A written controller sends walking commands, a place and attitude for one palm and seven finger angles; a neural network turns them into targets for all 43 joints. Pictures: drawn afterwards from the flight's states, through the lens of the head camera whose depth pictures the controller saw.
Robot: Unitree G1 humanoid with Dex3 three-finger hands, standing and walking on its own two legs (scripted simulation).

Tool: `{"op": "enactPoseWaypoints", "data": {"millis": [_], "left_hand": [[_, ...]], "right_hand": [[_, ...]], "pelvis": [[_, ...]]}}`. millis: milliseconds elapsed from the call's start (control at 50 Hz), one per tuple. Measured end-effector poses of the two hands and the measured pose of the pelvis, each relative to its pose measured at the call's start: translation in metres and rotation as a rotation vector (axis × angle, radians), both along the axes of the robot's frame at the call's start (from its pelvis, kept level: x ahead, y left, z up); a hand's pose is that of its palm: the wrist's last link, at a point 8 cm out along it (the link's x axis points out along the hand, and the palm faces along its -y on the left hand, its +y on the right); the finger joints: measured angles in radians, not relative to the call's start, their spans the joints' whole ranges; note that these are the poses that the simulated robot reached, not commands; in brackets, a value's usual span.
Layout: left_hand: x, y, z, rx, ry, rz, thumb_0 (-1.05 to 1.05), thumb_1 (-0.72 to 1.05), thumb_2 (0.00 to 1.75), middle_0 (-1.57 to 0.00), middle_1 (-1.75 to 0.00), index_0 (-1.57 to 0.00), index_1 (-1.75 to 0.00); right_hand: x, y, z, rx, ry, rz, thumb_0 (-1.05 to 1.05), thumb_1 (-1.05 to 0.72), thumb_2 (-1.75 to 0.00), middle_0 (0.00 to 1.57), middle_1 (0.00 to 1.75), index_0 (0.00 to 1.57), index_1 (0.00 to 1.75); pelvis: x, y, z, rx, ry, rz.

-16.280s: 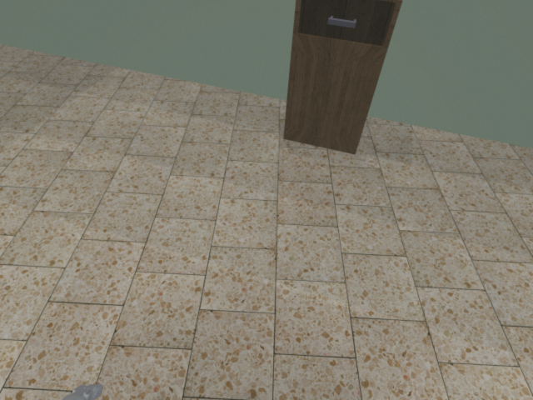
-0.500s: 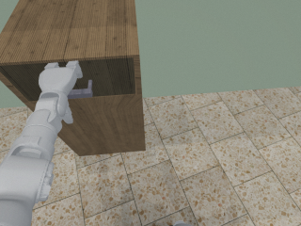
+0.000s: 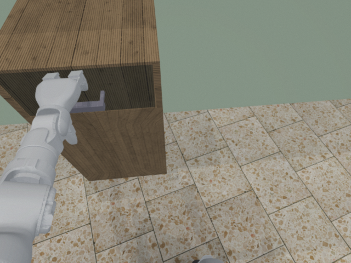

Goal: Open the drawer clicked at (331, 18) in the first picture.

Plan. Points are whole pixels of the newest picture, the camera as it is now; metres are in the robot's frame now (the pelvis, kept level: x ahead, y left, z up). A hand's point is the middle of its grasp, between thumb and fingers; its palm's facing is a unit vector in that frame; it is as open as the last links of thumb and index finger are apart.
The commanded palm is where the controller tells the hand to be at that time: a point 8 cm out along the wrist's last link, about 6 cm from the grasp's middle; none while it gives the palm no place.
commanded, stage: re-aim the fingers above the handle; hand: left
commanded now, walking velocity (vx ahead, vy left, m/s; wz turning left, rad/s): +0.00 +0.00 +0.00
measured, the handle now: (83, 101) +0.55 +0.24 -0.02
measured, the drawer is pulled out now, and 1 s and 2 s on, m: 0.00 0.00 0.00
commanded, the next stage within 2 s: lower the fingers behind the handle in 1.20 s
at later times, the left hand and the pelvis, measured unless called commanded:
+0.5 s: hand (69, 105) +0.49 +0.25 +0.04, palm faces -0.06 -0.02 -1.00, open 13.8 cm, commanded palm +0.47 +0.24 +0.10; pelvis +0.01 +0.02 +0.00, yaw -1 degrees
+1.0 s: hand (72, 107) +0.48 +0.24 +0.04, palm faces -0.07 -0.01 -1.00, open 13.8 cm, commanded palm +0.47 +0.23 +0.10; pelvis +0.01 +0.01 +0.00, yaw +0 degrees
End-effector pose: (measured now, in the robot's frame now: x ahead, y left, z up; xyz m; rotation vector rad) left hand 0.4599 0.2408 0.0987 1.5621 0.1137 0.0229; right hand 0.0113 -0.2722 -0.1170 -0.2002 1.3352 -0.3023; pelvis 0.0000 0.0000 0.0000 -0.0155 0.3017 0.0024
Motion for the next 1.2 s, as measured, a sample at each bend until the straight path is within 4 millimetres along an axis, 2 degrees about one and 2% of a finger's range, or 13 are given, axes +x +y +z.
{"op": "enactPoseWaypoints", "data": {"millis": [140,400,580,720,940,1100,1200], "left_hand": [[0.004,0.004,-0.001,0.003,-0.002,-0.007,0.00,-0.49,0.30,-0.32,-1.20,-0.32,-1.20],[0.016,0.001,-0.005,-0.020,-0.018,-0.008,0.00,-0.49,0.30,-0.32,-1.20,-0.32,-1.20],[0.012,0.006,-0.006,-0.012,0.009,-0.014,0.00,-0.49,0.30,-0.32,-1.20,-0.32,-1.20],[0.010,-0.006,-0.006,-0.025,-0.021,-0.044,0.00,-0.49,0.30,-0.32,-1.20,-0.32,-1.20],[0.008,-0.003,0.000,-0.006,-0.005,0.012,0.00,-0.49,0.30,-0.32,-1.20,-0.32,-1.20],[0.003,-0.011,-0.001,-0.006,-0.008,-0.030,0.00,-0.49,0.30,-0.32,-1.20,-0.32,-1.20],[0.004,-0.008,0.002,-0.004,-0.035,-0.005,0.00,-0.49,0.30,-0.32,-1.20,-0.32,-1.20]], "right_hand": [[0.001,0.003,0.000,-0.011,-0.002,0.012,0.00,-0.91,-0.90,0.20,0.30,0.20,0.29],[-0.014,0.018,-0.003,0.011,0.045,-0.016,0.00,-0.91,-0.90,0.20,0.30,0.20,0.29],[-0.017,0.024,-0.003,0.023,0.062,-0.025,0.00,-0.91,-0.90,0.20,0.30,0.20,0.30],[-0.008,0.020,-0.004,0.023,0.049,-0.005,0.00,-0.91,-0.90,0.20,0.30,0.20,0.30],[0.005,0.012,-0.003,0.021,-0.002,-0.001,0.00,-0.91,-0.90,0.20,0.30,0.20,0.29],[0.007,0.006,-0.002,0.012,-0.005,0.012,0.00,-0.91,-0.90,0.20,0.30,0.20,0.29],[0.006,0.002,-0.003,0.011,-0.006,0.009,0.00,-0.91,-0.90,0.20,0.30,0.20,0.29]], "pelvis": [[-0.001,0.005,-0.002,-0.005,0.014,0.006],[0.003,0.014,-0.004,-0.012,0.027,-0.007],[0.006,0.017,-0.003,-0.014,0.021,-0.005],[0.006,0.015,-0.003,-0.014,0.016,0.002],[0.005,0.008,-0.001,-0.007,0.008,-0.006],[0.004,0.003,-0.001,-0.003,0.002,0.002],[0.004,0.001,-0.001,-0.001,0.006,-0.003]]}}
